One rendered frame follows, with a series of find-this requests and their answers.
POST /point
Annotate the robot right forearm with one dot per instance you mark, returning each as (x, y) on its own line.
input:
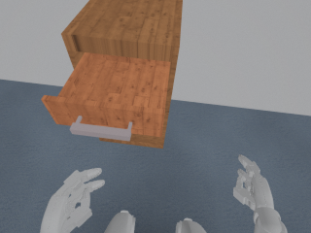
(268, 220)

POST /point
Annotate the robot right hand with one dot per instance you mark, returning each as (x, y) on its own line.
(257, 193)

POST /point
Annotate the handle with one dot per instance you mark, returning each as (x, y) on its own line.
(99, 131)

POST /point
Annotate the robot right thigh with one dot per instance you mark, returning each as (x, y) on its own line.
(189, 226)

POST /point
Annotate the robot left hand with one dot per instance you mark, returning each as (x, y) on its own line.
(61, 206)

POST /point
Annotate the drawer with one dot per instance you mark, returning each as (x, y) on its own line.
(112, 91)

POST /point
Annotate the cabinet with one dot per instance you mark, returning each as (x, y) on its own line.
(145, 29)

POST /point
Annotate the robot thigh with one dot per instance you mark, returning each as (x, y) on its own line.
(189, 226)
(121, 223)

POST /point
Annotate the robot left thigh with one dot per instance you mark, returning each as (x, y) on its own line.
(121, 223)

